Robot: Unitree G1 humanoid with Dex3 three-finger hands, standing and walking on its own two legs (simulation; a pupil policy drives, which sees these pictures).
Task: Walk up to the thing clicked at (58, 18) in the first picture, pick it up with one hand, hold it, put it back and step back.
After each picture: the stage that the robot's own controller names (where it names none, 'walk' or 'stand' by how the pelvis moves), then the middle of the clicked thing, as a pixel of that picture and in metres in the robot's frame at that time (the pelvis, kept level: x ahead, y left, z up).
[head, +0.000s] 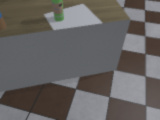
stand; (57, 2) +1.00 +0.20 -0.04
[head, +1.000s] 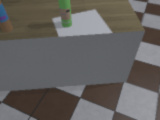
walk; (65, 8) +0.91 +0.18 -0.03
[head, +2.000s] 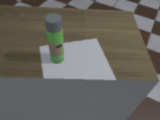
walk; (55, 41) +0.57 +0.16 -0.01
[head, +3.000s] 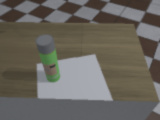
stand; (49, 60) +0.50 +0.19 -0.04
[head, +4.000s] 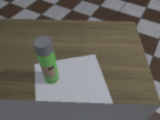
stand; (47, 62) +0.47 +0.18 -0.04
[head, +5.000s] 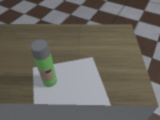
stand; (45, 65) +0.47 +0.20 -0.04
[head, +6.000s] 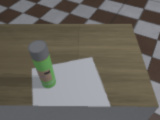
stand; (44, 66) +0.46 +0.20 -0.04
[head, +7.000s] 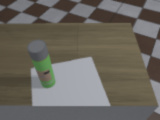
rise first; (43, 66) +0.46 +0.20 -0.04
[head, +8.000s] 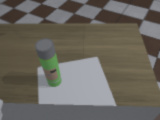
rise first; (50, 65) +0.46 +0.19 -0.04
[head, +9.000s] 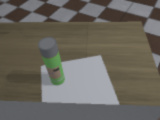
go down; (53, 63) +0.47 +0.19 -0.04
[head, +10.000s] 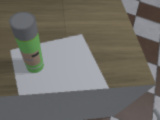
go down; (30, 47) +0.46 +0.18 +0.02
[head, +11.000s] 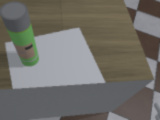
approach; (23, 39) +0.48 +0.18 +0.03
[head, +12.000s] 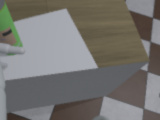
close; (0, 24) +0.50 +0.19 +0.07
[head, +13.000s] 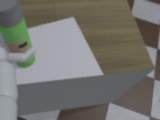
lift; (16, 37) +0.47 +0.18 +0.06
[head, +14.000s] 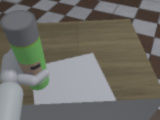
lift; (30, 57) +0.34 +0.16 +0.18
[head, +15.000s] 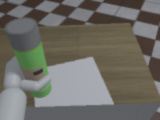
hold; (33, 63) +0.33 +0.16 +0.16
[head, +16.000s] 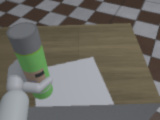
hold; (34, 66) +0.33 +0.17 +0.14
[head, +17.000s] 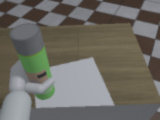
crouch; (36, 67) +0.33 +0.16 +0.14
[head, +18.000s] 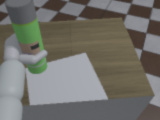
crouch; (30, 40) +0.42 +0.17 +0.15
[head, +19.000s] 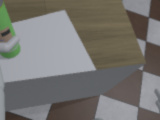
lower; out of the picture +0.50 +0.20 +0.05
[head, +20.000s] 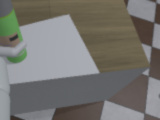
lower; (7, 30) +0.49 +0.19 +0.06
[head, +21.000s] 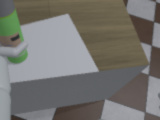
lower; (8, 30) +0.49 +0.18 +0.06
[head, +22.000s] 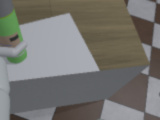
lower; (7, 30) +0.49 +0.19 +0.06
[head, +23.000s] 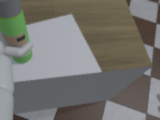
loosen; (14, 30) +0.48 +0.17 +0.06
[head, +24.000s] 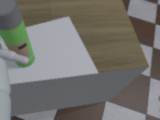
withdraw; (16, 38) +0.47 +0.17 +0.05
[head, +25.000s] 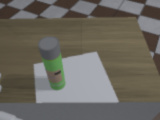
sink last; (53, 66) +0.43 +0.15 +0.00
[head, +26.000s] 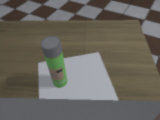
stand; (56, 64) +0.45 +0.16 +0.00
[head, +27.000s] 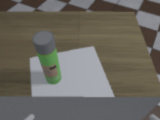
stand; (49, 61) +0.44 +0.16 +0.00
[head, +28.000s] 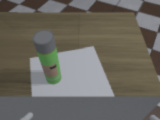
stand; (49, 60) +0.44 +0.16 +0.01
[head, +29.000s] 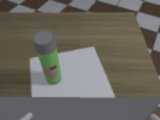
stand; (49, 61) +0.44 +0.16 +0.01
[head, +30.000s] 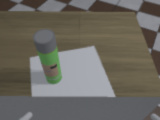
stand; (49, 60) +0.44 +0.16 +0.01
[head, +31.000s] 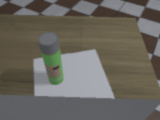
stand; (52, 61) +0.45 +0.16 +0.00
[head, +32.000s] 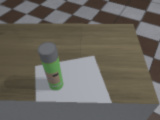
walk; (52, 69) +0.45 +0.17 -0.04
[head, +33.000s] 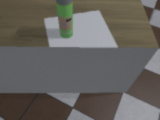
walk; (65, 15) +0.67 +0.12 -0.01
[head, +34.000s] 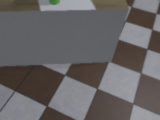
walk; out of the picture +0.98 +0.22 -0.02
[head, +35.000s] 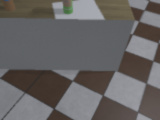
stand; out of the picture +1.05 +0.16 -0.03
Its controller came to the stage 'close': yes
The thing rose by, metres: 0.20
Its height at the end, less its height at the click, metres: +0.00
